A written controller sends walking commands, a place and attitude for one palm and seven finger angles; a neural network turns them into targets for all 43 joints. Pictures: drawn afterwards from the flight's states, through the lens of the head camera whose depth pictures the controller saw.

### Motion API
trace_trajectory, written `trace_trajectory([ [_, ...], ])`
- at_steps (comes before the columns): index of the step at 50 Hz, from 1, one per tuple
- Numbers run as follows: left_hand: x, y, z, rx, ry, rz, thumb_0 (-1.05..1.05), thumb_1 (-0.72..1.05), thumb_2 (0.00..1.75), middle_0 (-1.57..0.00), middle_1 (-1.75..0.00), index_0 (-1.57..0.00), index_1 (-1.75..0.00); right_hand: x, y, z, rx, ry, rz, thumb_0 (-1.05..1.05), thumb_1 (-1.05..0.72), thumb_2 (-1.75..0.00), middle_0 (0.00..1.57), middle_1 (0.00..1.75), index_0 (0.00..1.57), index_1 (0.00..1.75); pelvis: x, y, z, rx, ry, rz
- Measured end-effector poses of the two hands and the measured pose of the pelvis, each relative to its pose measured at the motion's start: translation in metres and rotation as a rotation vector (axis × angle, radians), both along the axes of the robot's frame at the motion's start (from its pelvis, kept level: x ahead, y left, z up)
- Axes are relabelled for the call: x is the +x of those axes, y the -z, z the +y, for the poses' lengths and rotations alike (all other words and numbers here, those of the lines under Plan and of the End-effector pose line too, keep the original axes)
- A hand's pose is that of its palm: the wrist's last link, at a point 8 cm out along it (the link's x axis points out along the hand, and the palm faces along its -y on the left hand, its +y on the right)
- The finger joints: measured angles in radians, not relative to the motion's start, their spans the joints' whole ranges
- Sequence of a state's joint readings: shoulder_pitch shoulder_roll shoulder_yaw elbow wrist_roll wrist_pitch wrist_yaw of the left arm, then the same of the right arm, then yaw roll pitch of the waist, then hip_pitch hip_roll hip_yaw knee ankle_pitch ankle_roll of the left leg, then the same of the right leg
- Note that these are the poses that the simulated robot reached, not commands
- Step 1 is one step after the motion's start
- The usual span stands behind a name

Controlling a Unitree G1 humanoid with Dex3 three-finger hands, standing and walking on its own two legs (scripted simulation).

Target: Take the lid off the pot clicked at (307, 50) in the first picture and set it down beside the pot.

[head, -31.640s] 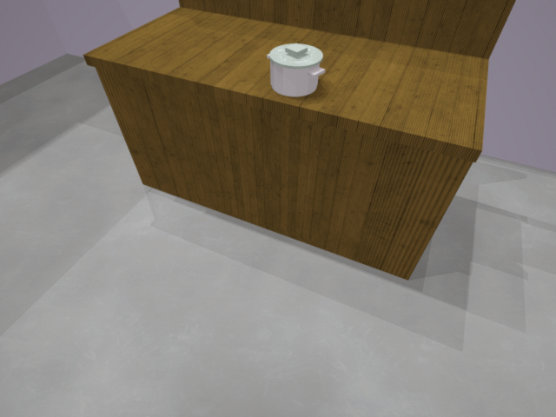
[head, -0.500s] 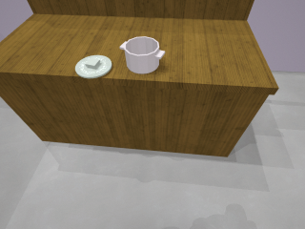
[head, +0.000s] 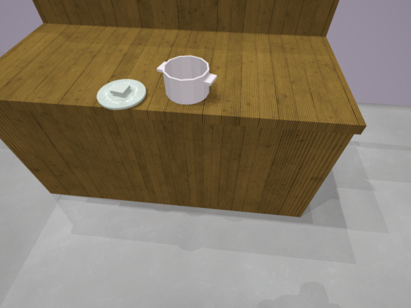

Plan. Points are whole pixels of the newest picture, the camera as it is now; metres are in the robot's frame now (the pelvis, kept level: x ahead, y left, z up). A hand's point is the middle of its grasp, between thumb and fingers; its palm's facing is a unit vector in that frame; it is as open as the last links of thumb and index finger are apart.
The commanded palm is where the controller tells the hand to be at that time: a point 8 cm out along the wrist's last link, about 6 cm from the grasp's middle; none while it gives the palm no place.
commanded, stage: let the arm hang, fingers relaxed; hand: left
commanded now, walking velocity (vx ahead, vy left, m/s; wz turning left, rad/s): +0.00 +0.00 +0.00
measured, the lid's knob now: (120, 89) +0.78 +0.33 -0.04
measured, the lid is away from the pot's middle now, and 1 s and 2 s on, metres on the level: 0.23 0.23 0.23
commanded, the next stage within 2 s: look to check the result in 0.98 s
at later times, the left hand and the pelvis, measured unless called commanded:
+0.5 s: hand out of the picture -0.01 +0.16 -0.18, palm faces +0.04 -0.98 -0.18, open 7.3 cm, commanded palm none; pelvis +0.00 +0.00 +0.00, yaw +0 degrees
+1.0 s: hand out of the picture -0.01 +0.17 -0.18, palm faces +0.04 -0.98 -0.18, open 7.3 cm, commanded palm none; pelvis +0.00 +0.00 +0.00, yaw +0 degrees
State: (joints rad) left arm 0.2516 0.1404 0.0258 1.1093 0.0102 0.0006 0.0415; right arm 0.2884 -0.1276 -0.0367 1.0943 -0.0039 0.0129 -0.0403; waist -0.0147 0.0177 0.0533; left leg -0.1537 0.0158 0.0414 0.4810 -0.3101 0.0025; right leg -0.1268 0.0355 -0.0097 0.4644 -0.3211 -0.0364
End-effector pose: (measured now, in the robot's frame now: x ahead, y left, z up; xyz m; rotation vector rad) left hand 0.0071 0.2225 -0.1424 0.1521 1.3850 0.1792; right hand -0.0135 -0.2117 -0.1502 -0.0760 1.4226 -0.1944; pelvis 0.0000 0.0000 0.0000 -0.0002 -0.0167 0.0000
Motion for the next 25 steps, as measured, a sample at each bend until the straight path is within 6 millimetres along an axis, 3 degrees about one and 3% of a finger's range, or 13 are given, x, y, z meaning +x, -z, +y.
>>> trace_trajectory([
  [11, -0.02, 0.003, -0.013, -0.03, -0.016, 0.051, 0.01, 0.93, 0.9, -0.2, -0.3, -0.2, -0.3, -0.006, -0.001, 0.003, 0.004, 0.005, 0.021, 0.0, -0.92, -0.9, 0.2, 0.3, 0.2, 0.3, 0.0, -0.001, -0.001, -0.002, 0.001, 0.0],
  [25, -0.02, 0.003, -0.011, -0.031, -0.011, 0.048, 0.02, 0.93, 0.9, -0.2, -0.3, -0.2, -0.3, -0.011, -0.002, 0.007, 0.005, 0.014, 0.024, 0.0, -0.92, -0.9, 0.2, 0.3, 0.2, 0.3, -0.001, -0.001, 0.0, -0.002, 0.005, 0.002],
])
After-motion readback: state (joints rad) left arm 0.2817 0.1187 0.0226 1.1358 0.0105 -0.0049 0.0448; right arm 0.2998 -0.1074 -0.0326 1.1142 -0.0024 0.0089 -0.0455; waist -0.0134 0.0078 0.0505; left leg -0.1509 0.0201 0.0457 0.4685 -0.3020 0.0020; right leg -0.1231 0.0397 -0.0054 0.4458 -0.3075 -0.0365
